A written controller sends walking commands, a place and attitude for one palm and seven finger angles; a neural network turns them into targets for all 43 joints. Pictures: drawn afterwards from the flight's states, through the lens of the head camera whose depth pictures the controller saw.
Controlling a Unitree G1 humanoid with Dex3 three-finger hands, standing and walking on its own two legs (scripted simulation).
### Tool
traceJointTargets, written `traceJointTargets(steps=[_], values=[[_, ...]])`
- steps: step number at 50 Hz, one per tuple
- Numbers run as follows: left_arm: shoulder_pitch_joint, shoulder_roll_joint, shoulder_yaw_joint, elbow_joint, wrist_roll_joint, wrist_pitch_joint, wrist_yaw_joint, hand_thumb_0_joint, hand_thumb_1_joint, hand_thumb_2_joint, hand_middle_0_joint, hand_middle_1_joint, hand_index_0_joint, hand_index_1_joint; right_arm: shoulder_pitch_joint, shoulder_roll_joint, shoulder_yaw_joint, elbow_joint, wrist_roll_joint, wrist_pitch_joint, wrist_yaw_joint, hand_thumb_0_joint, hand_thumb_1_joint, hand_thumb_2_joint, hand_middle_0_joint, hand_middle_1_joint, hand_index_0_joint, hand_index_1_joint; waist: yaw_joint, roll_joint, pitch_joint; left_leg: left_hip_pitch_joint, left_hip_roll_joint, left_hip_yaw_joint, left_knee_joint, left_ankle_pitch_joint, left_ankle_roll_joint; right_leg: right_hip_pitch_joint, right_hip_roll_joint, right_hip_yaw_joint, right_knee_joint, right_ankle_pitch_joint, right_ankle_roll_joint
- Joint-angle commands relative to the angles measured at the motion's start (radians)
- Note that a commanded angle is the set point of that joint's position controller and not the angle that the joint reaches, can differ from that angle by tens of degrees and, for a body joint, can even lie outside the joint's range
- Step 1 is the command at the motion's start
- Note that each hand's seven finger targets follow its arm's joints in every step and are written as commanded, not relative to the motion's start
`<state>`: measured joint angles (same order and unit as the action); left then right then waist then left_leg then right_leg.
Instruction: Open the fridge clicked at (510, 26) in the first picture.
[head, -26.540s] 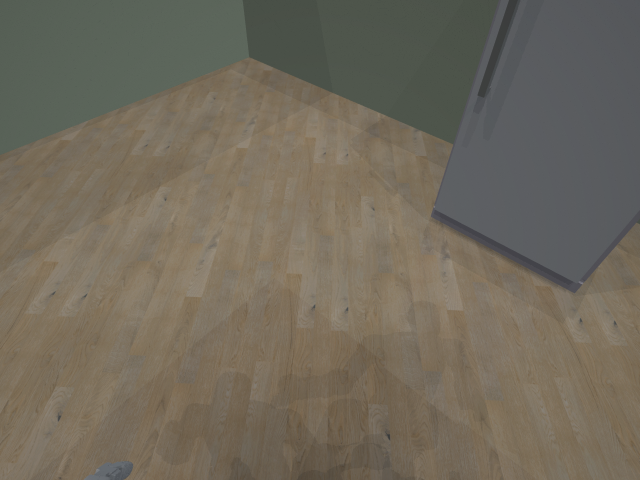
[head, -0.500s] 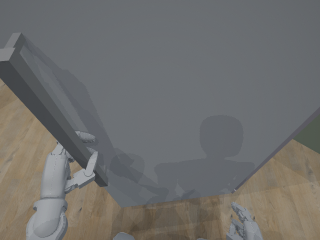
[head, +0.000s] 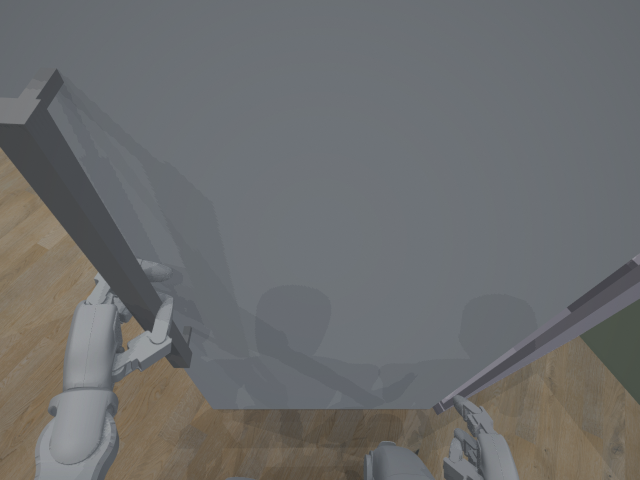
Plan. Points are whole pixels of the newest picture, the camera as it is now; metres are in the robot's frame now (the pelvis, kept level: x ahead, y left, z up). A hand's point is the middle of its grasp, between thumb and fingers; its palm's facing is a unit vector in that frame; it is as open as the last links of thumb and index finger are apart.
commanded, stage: walk backward, drawing the door open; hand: left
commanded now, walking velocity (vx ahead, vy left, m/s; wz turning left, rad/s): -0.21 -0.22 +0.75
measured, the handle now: (141, 274) +0.30 +0.22 +0.10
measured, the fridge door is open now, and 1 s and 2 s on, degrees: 65 73 74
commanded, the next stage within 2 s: stop walking and hold the door back in 0.10 s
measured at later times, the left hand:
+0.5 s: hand (168, 439) +0.15 +0.16 +0.06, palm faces +0.52 -0.83 -0.22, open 5.8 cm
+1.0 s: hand (163, 388) +0.19 +0.17 +0.07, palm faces +0.47 -0.85 -0.24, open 5.6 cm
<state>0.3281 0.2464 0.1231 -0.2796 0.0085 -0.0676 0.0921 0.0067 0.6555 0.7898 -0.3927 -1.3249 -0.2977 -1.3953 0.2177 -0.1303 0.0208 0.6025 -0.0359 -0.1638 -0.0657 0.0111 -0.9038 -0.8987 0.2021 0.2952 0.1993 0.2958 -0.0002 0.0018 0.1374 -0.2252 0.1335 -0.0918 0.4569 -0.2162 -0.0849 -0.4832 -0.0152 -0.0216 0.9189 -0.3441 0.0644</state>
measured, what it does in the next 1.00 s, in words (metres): walks backwards, turning left: right foot, then left foot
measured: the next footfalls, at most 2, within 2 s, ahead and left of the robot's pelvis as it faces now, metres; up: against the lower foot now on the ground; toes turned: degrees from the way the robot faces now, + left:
right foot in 0.12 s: +0.04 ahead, -0.21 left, +0.00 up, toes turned +2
left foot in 0.48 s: -0.10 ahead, -0.01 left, +0.00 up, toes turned +19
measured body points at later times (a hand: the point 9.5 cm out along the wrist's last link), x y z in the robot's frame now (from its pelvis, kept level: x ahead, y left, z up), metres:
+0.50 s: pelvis -0.09 -0.13 -0.02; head -0.07 -0.11 +0.43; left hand +0.12 +0.20 +0.07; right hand +0.18 -0.32 -0.08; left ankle -0.14 -0.03 -0.75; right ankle +0.00 -0.21 -0.74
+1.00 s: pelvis -0.15 -0.14 -0.01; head -0.12 -0.14 +0.43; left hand +0.16 +0.22 +0.08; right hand -0.01 -0.41 -0.13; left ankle -0.16 -0.01 -0.74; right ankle -0.06 -0.24 -0.74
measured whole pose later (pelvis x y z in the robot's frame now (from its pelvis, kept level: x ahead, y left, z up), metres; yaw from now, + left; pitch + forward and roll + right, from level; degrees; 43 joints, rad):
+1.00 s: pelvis -0.15 -0.14 -0.01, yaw +17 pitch -3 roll +2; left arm -0.59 0.35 0.23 0.89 0.00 -0.19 0.06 -0.04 0.64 0.77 -0.42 -1.37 -0.45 -1.40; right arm 0.32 -0.32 0.00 0.78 0.02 -0.11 -0.10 0.01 -0.91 -0.90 0.20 0.30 0.20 0.30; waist -0.06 -0.03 0.11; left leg -0.24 0.03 0.11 0.54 -0.31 0.00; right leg -0.32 -0.05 -0.03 0.60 -0.24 -0.01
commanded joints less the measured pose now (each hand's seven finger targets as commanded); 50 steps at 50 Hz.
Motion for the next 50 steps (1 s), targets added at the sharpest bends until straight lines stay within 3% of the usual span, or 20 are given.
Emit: traceJointTargets(steps=[1,3,4,6,9,10,13,17,22,25,28,32,33,35,36,38,41,47,49,50], values=[[-0.066,0.125,0.098,-0.259,-0.008,-0.096,0.027,0.0,0.9,0.9,-0.45,-1.4,-0.45,-1.4,-0.083,-0.184,-0.072,-0.135,0.025,-0.042,-0.018,0.0,-0.9,-0.9,0.2,0.3,0.2,0.3,-0.012,0.364,-0.199,-0.102,0.091,-0.073,-0.171,-0.091,0.167,0.26,0.054,-0.057,-0.235,-0.061,0.016],[-0.051,0.166,0.148,-0.24,-0.011,-0.107,0.037,0.0,0.9,0.9,-0.45,-1.4,-0.45,-1.4,-0.086,-0.178,-0.07,-0.131,0.03,-0.041,-0.017,0.0,-0.9,-0.9,0.2,0.3,0.2,0.3,-0.003,0.276,-0.193,-0.188,0.019,-0.041,-0.073,-0.224,0.138,0.386,0.073,-0.097,-0.438,0.031,0.026],[-0.058,0.178,0.15,-0.255,-0.009,-0.113,0.039,0.0,0.9,0.9,-0.45,-1.4,-0.45,-1.4,-0.079,-0.148,-0.067,-0.122,0.036,-0.042,-0.013,0.0,-0.9,-0.9,0.2,0.3,0.2,0.3,-0.007,0.131,-0.221,-0.148,-0.067,0.006,0.078,-0.23,0.101,0.373,0.014,-0.06,-0.577,0.099,0.011],[-0.07,0.304,0.255,-0.284,-0.01,-0.112,0.045,0.0,0.9,0.9,-0.45,-1.4,-0.45,-1.4,-0.148,-0.095,-0.061,-0.124,0.034,-0.033,-0.018,0.0,-0.9,-0.9,0.2,0.3,0.2,0.3,0.024,-0.348,-0.259,-0.306,-0.187,0.117,0.707,-0.42,0.045,0.284,-0.35,0.278,-0.665,0.296,-0.164],[0.012,0.272,0.27,-0.219,-0.017,-0.122,0.043,0.0,0.9,0.9,-0.45,-1.4,-0.45,-1.4,-0.126,-0.129,-0.088,-0.083,0.02,-0.023,-0.026,0.0,-0.9,-0.9,0.2,0.3,0.2,0.3,0.003,-0.203,-0.273,-0.368,-0.112,0.07,0.957,-0.398,0.029,0.369,-0.37,0.171,-0.518,0.659,-0.251],[-0.002,0.222,0.226,-0.223,-0.016,-0.128,0.033,0.0,0.9,0.9,-0.45,-1.4,-0.45,-1.4,-0.145,-0.106,-0.07,-0.098,0.02,-0.016,-0.032,0.0,-0.9,-0.9,0.2,0.3,0.2,0.3,0.005,-0.181,-0.247,-0.349,-0.106,0.102,0.902,-0.373,0.018,0.379,-0.325,0.076,-0.493,0.731,-0.247],[-0.254,0.239,0.23,0.03,-0.025,-0.119,0.072,0.0,0.9,0.9,-0.45,-1.4,-0.45,-1.4,-0.151,-0.144,-0.048,-0.066,0.023,0.007,-0.055,0.0,-0.9,-0.9,0.2,0.3,0.2,0.3,-0.012,-0.125,-0.265,-0.239,-0.107,0.108,0.638,-0.294,0.033,0.385,-0.335,0.066,-0.489,0.796,-0.183],[-0.485,0.237,0.179,0.096,-0.024,-0.137,0.088,0.0,0.9,0.9,-0.45,-1.4,-0.45,-1.4,-0.115,-0.182,-0.053,-0.093,0.025,0.01,-0.065,0.0,-0.9,-0.9,0.2,0.3,0.2,0.3,0.016,-0.22,-0.316,-0.131,-0.122,0.115,0.371,-0.277,0.075,0.403,-0.385,0.157,-0.538,0.608,-0.183],[-0.721,0.252,0.135,0.189,-0.024,-0.155,0.078,0.0,0.9,0.9,-0.45,-1.4,-0.45,-1.4,-0.083,-0.211,-0.049,-0.088,0.034,0.047,-0.041,0.0,-0.9,-0.9,0.2,0.3,0.2,0.3,-0.011,-0.033,-0.329,0.087,-0.137,0.145,-0.074,-0.094,0.106,0.309,-0.312,0.126,-0.443,0.308,-0.115],[-0.861,0.241,0.106,0.217,-0.039,-0.17,0.075,0.0,0.9,0.9,-0.45,-1.4,-0.45,-1.4,-0.111,-0.239,-0.052,-0.104,0.046,0.059,-0.032,0.0,-0.9,-0.9,0.2,0.3,0.2,0.3,0.014,0.394,-0.274,0.147,0.19,-0.182,-0.147,0.247,0.276,0.061,-0.047,-0.073,-0.08,-0.153,-0.022],[-1.018,0.305,0.119,0.374,-0.025,-0.143,0.066,0.0,0.9,0.9,-0.45,-1.4,-0.45,-1.4,-0.079,-0.228,-0.047,-0.071,0.059,0.05,-0.035,0.0,-0.9,-0.9,0.2,0.3,0.2,0.3,-0.008,0.248,-0.251,0.094,0.18,-0.205,-0.138,0.064,0.319,0.021,-0.032,-0.016,0.028,-0.155,-0.034],[-1.136,0.246,0.066,0.605,-0.033,-0.109,0.037,0.0,0.9,0.9,-0.45,-1.4,-0.45,-1.4,-0.078,-0.25,-0.05,-0.06,0.074,0.056,-0.041,0.0,-0.9,-0.9,0.2,0.3,0.2,0.3,0.03,0.111,-0.271,-0.084,0.037,0.045,0.009,-0.256,0.201,0.359,0.017,-0.08,-0.336,-0.034,-0.035],[-1.161,0.236,0.041,0.662,-0.038,-0.1,0.032,0.0,0.9,0.9,-0.45,-1.4,-0.45,-1.4,-0.062,-0.247,-0.044,-0.055,0.076,0.055,-0.045,0.0,-0.9,-0.9,0.2,0.3,0.2,0.3,0.024,0.04,-0.263,-0.152,-0.011,0.074,0.086,-0.344,0.179,0.422,-0.001,-0.027,-0.423,-0.079,-0.053],[-1.209,0.344,0.095,0.747,-0.031,-0.095,0.03,0.0,0.9,0.9,-0.45,-1.4,-0.45,-1.4,-0.065,-0.232,-0.05,-0.054,0.069,0.067,-0.049,0.0,-0.9,-0.9,0.2,0.3,0.2,0.3,0.029,-0.329,-0.205,-0.371,-0.154,0.145,0.496,-0.398,0.093,0.393,-0.34,0.586,-0.733,-0.401,-0.222],[-1.23,0.385,0.148,0.767,-0.035,-0.102,0.033,0.0,0.9,0.9,-0.45,-1.4,-0.45,-1.4,-0.069,-0.256,-0.06,-0.04,0.058,0.061,-0.054,0.0,-0.9,-0.9,0.2,0.3,0.2,0.3,0.041,-0.206,-0.19,-0.373,-0.124,0.067,0.638,-0.324,0.081,0.37,-0.408,0.615,-0.751,-0.3,-0.261],[-1.299,0.415,0.156,0.82,-0.022,-0.105,0.029,0.0,0.9,0.9,-0.45,-1.4,-0.45,-1.4,-0.048,-0.247,-0.055,0.01,0.061,0.048,-0.042,0.0,-0.9,-0.9,0.2,0.3,0.2,0.3,0.012,-0.139,-0.242,-0.379,-0.107,0.034,0.681,-0.264,0.078,0.372,-0.368,0.561,-0.677,-0.275,-0.254],[-1.363,0.441,0.195,0.935,-0.018,-0.157,0.015,0.0,0.9,0.9,-0.45,-1.4,-0.45,-1.4,-0.008,-0.24,-0.035,0.045,0.054,0.044,-0.046,0.0,-0.9,-0.9,0.2,0.3,0.2,0.3,0.005,-0.146,-0.283,-0.266,-0.098,0.104,0.557,-0.181,0.078,0.309,-0.282,0.278,-0.641,-0.174,-0.207],[-1.346,0.454,0.22,0.956,-0.014,-0.198,0.009,0.0,0.9,0.9,-0.45,-1.4,-0.45,-1.4,0.028,-0.243,-0.044,0.052,0.05,0.004,-0.048,0.0,-0.9,-0.9,0.2,0.3,0.2,0.3,0.004,-0.147,-0.323,0.089,-0.151,0.271,0.056,-0.1,0.087,0.237,-0.194,0.144,-0.583,-0.169,-0.17],[-1.3,0.417,0.204,0.909,-0.016,-0.213,-0.001,0.0,0.9,0.9,-0.45,-1.4,-0.45,-1.4,0.046,-0.27,-0.06,0.04,0.05,-0.004,-0.047,0.0,-0.9,-0.9,0.2,0.3,0.2,0.3,-0.013,0.004,-0.333,0.19,-0.073,0.157,-0.077,-0.076,0.116,0.198,-0.121,0.094,-0.395,-0.061,-0.124],[-1.277,0.378,0.186,0.879,-0.022,-0.222,-0.005,0.0,0.9,0.9,-0.45,-1.4,-0.45,-1.4,0.038,-0.296,-0.067,0.021,0.049,-0.002,-0.042,0.0,-0.9,-0.9,0.2,0.3,0.2,0.3,-0.011,0.18,-0.312,0.222,0.082,-0.07,-0.164,-0.066,0.18,0.094,-0.025,0.028,-0.254,-0.044,-0.079]])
